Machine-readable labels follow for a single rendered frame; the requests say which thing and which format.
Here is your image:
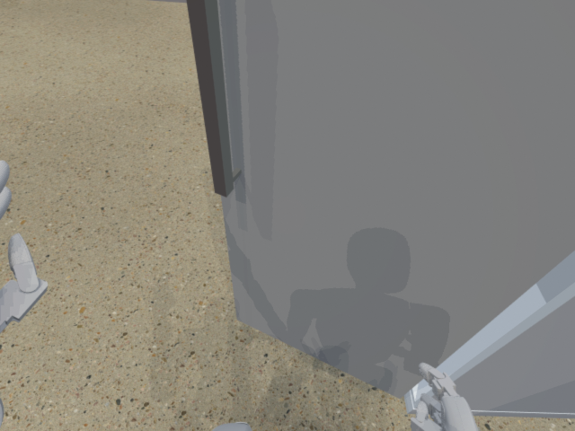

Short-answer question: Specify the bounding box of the right robot hand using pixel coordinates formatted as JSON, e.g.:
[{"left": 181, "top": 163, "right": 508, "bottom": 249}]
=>
[{"left": 411, "top": 363, "right": 478, "bottom": 431}]

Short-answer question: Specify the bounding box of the left robot hand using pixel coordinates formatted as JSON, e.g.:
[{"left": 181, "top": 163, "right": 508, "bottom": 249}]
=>
[{"left": 0, "top": 160, "right": 48, "bottom": 333}]

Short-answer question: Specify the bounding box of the handle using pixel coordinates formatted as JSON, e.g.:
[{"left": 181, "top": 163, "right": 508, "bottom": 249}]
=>
[{"left": 187, "top": 0, "right": 242, "bottom": 198}]

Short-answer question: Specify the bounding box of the fridge door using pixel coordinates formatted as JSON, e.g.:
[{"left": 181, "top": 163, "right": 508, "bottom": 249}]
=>
[{"left": 217, "top": 0, "right": 575, "bottom": 399}]

